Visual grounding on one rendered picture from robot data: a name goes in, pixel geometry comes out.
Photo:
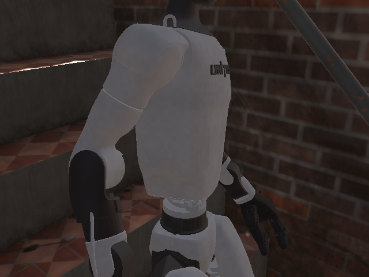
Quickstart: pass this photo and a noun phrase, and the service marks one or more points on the stairs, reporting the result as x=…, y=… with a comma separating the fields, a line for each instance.
x=55, y=56

